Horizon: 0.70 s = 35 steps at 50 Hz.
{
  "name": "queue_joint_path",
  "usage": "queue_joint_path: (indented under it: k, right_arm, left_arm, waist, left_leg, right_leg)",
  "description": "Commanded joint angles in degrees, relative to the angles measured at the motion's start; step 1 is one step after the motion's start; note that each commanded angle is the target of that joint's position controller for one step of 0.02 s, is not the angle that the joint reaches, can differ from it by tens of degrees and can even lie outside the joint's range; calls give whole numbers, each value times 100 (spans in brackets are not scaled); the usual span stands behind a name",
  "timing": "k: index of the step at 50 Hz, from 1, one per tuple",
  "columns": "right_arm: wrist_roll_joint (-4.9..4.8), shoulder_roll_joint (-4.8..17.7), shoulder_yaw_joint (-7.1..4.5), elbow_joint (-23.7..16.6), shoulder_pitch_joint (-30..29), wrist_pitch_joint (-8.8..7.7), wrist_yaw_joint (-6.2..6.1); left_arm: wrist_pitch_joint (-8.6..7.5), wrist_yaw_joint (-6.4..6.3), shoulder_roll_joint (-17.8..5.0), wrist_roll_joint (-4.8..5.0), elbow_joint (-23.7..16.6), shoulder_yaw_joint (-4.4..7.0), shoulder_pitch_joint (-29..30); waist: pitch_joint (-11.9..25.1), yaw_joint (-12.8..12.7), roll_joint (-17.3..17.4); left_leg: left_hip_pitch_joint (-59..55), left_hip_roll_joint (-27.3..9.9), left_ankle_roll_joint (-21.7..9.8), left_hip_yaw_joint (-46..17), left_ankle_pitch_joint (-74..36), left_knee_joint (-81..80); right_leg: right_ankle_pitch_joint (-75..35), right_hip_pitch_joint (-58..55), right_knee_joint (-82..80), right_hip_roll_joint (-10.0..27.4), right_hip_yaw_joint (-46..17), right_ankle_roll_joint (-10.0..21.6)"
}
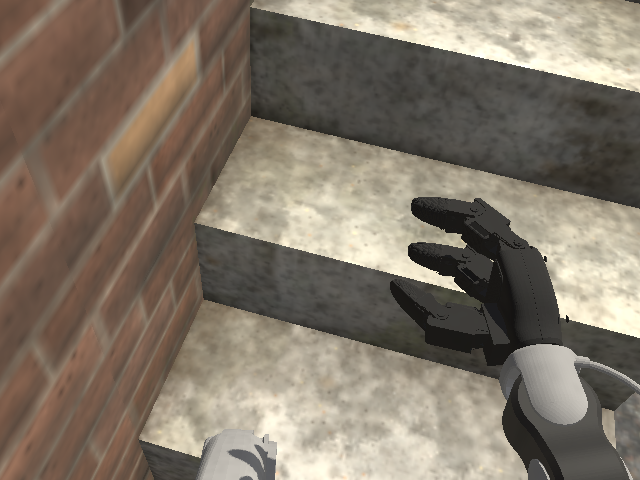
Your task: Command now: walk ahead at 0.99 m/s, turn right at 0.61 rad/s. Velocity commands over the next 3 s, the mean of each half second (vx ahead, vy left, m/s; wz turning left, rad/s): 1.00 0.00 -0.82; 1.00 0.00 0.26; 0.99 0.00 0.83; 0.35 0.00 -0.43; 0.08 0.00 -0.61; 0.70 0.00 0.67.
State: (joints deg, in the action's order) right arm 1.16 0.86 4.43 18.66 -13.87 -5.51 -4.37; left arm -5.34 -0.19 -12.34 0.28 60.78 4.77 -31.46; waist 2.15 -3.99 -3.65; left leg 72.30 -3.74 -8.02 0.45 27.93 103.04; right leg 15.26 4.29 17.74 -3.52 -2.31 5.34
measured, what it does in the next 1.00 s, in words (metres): climbs: left foot 0.19 m higher, then right foot 0.19 m higher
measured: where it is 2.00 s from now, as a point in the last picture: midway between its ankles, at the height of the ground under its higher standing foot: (457, 24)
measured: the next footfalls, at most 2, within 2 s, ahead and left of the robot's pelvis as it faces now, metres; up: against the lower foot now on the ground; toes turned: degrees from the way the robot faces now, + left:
left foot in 0.04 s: +0.21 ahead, +0.14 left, +0.19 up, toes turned +3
right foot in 0.54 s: +0.40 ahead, -0.19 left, +0.39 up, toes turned -23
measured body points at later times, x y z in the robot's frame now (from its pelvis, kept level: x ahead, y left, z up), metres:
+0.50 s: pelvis +0.30 -0.04 +0.22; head +0.36 -0.03 +0.67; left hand +0.63 +0.07 +0.15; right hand +0.22 -0.30 +0.11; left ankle +0.19 +0.14 -0.52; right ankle +0.39 -0.19 -0.29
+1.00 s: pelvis +0.60 -0.12 +0.51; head +0.60 -0.11 +0.96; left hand +0.84 +0.07 +0.43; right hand +0.71 -0.40 +0.42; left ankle +0.67 -0.07 -0.12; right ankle +0.43 -0.21 -0.09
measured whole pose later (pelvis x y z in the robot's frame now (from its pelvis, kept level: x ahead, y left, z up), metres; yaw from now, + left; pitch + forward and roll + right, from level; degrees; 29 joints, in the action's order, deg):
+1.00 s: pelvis +0.60 -0.12 +0.51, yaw -9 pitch +2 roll +2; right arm -1.1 10.3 -2.2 43.5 8.1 -1.2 -3.3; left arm -7.5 4.0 -14.6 -1.6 41.2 3.2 -7.1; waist 3.5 4.1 -3.6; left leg 40.8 12.9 -16.3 -1.7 19.5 67.8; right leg -8.7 21.2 74.8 1.0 -1.1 2.0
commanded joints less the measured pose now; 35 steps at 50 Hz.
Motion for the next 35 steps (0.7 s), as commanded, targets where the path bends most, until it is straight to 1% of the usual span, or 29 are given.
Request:
queue_joint_path:
  k: [1,2,3,4,5,6,7,8,9,10,11,12,14,15,16,18,21,22,24,25,26,27,28,29,30,31,32,34,35]
  right_arm:
    - [-327,717,-269,213,1344,16,-29]
    - [-143,1243,-606,485,2955,124,-165]
    - [136,2315,-964,756,4014,90,-211]
    - [93,2603,-1031,809,3553,89,-216]
    - [19,2174,-954,856,2341,22,-124]
    - [-147,1725,-841,970,1431,51,-169]
    - [-244,1373,-718,1377,1350,36,-190]
    - [-144,1318,-670,1726,1291,-109,-168]
    - [-29,1213,-685,2097,1503,-171,-100]
    - [-79,1222,-676,2275,1798,-232,-91]
    - [22,985,-590,2539,2039,-378,37]
    - [115,1335,-651,2811,2386,-434,123]
    - [-1,1493,-655,2871,2930,-571,215]
    - [7,1482,-623,2973,2988,-602,228]
    - [-7,1739,-695,2936,2877,-608,211]
    - [-11,1967,-678,2901,2721,-511,209]
    - [-230,2246,-686,2910,3359,-479,52]
    - [-370,2453,-710,2823,3086,-454,50]
    - [-495,3147,-931,2376,2450,-313,76]
    - [-582,3300,-1012,2283,2733,-284,212]
    - [-496,3313,-1032,2295,2718,-264,462]
    - [-523,3178,-1027,2376,2999,-210,574]
    - [-212,1952,-804,1830,2928,-308,722]
    - [-354,1456,-663,1579,2279,-386,561]
    - [-450,1083,-532,1147,1318,-468,391]
    - [-410,591,-346,795,702,-539,264]
    - [-301,121,-190,751,621,-536,230]
    - [-286,779,-378,1116,1552,-250,187]
    - [-357,728,-424,1081,1547,-126,212]
  left_arm:
    - [-127,-46,-1159,140,-1131,236,607]
    - [-302,109,-1937,109,-1347,487,1369]
    - [-443,340,-1478,155,-1798,431,2103]
    - [-491,475,-876,-159,-2122,348,2233]
    - [-390,445,-153,-452,-2382,247,1924]
    - [-190,359,30,-464,-2488,212,1813]
    - [26,267,202,-596,-2625,148,2016]
    - [238,196,190,-639,-2757,60,2060]
    - [403,156,411,-574,-2769,-49,1878]
    - [576,156,457,-436,-2738,-107,1557]
    - [635,250,445,-424,-2700,-158,1702]
    - [546,276,437,-217,-2789,-190,2029]
    - [675,200,186,-229,-2996,-129,2667]
    - [738,143,345,-209,-3112,-205,2868]
    - [775,172,194,-204,-3209,-163,2970]
    - [895,240,184,-162,-3572,-273,3480]
    - [1138,278,59,-256,-3712,-345,4135]
    - [1134,295,-14,-200,-3519,-249,3672]
    - [1073,358,-306,-146,-3032,-100,2026]
    - [946,359,-662,-203,-2984,-22,2223]
    - [872,347,-760,-38,-3126,66,2052]
    - [648,486,-764,14,-3036,54,2065]
    - [585,578,-1484,-4,-2646,255,2063]
    - [656,431,-1617,-199,-2482,357,1474]
    - [598,300,-1483,-443,-2252,356,1272]
    - [476,244,-1066,-593,-1764,249,1117]
    - [351,244,-840,-608,-1457,184,1022]
    - [140,224,-195,-545,-1349,-50,1247]
    - [64,166,-118,-591,-1188,-57,1301]
  waist:
    - [1523,901,919]
    - [2732,2052,233]
    - [3792,2386,1967]
    - [3774,1902,2765]
    - [2896,1031,1859]
    - [1744,432,973]
    - [665,176,333]
    - [167,-130,108]
    - [-127,-254,177]
    - [-176,-392,482]
    - [-327,-378,699]
    - [-472,-164,982]
    - [-928,-63,527]
    - [-1220,-226,578]
    - [-890,-285,638]
    - [-1115,-543,246]
    - [-766,-170,487]
    - [45,-467,623]
    - [1632,-1218,889]
    - [2196,-951,553]
    - [2097,-946,1703]
    - [1830,-796,2041]
    - [1482,-178,-359]
    - [2286,-543,246]
    - [2201,-650,397]
    - [1131,-448,334]
    - [454,-140,156]
    - [-141,384,400]
    - [-220,490,262]
  left_leg:
    - [-6497,802,179,897,20,-3421]
    - [-7294,524,196,-17,215,-3928]
    - [-8253,-1114,-220,-3071,1314,-5736]
    - [-7879,-1738,-251,-5370,1299,-7830]
    - [-7070,-2061,50,-5359,2565,-8129]
    - [-6153,-2074,11,-4497,1954,-7985]
    - [-5307,-1880,-73,-3319,1205,-7481]
    - [-4974,-1624,-2,-2124,367,-7520]
    - [-4981,-1373,200,-1049,-840,-7565]
    - [-5294,-1504,264,-678,-1303,-7886]
    - [-5225,-1448,300,-326,-845,-7963]
    - [-5748,-1496,208,-150,-813,-8333]
    - [-6466,-1908,39,-69,-874,-9051]
    - [-6372,-1830,105,151,-867,-9173]
    - [-6859,-1823,238,302,-738,-9196]
    - [-6046,-1316,576,1343,-991,-9579]
    - [-5697,-1092,353,2316,-4254,-10641]
    - [-6059,-937,304,2572,-7960,-10133]
    - [-7221,-1356,-68,2027,-12124,-7905]
    - [-7355,-1325,-119,1555,-12791,-6624]
    - [-7784,-1495,-254,1267,-12758,-5640]
    - [-7485,-1324,-245,1045,-10837,-4221]
    - [-3763,396,401,720,-2630,-1085]
    - [-2562,985,509,-480,-1856,2384]
    - [-1902,1036,335,-1028,-1933,3774]
    - [-1013,900,69,-1205,-1659,4195]
    - [-481,824,-211,-1498,-1362,4410]
    - [-288,829,-378,-1595,-515,4639]
    - [204,1104,-427,-1581,3,5705]
  right_leg:
    - [-7843,2627,-393,761,-993,974]
    - [-9981,1937,1855,1121,-1046,681]
    - [-6781,2639,4819,204,-786,257]
    - [-1921,3392,7385,-593,-1101,110]
    - [-1941,4292,9031,-374,-1329,126]
    - [-2080,4648,9523,-251,-780,22]
    - [-2136,5071,10010,-205,-566,59]
    - [-1962,5309,10241,-187,-552,102]
    - [-1667,5556,10616,-160,-767,148]
    - [-1174,5929,10622,-70,-774,104]
    - [-1000,6165,10536,162,-950,233]
    - [-200,6779,10889,91,-784,299]
    - [749,8026,12132,114,-695,285]
    - [896,8531,12636,-23,-748,363]
    - [928,8764,12620,58,-773,438]
    - [773,8180,11006,251,-305,361]
    - [807,5742,8687,378,1205,537]
    - [783,4283,8093,149,1502,605]
    - [686,2484,6763,-226,1065,662]
    - [888,1662,5820,-588,996,669]
    - [1467,1434,4396,-683,788,456]
    - [1339,889,2285,-845,479,449]
    - [-1957,-716,1666,456,-2814,1064]
    - [-3856,-1312,1115,1491,-3972,1588]
    - [-2129,-861,929,1784,-4189,1637]
    - [-1383,-145,999,1756,-3707,1396]
    - [-2248,279,1193,1807,-3097,1179]
    - [-2092,824,836,1986,-2129,792]
    - [-2044,783,513,2089,-1794,809]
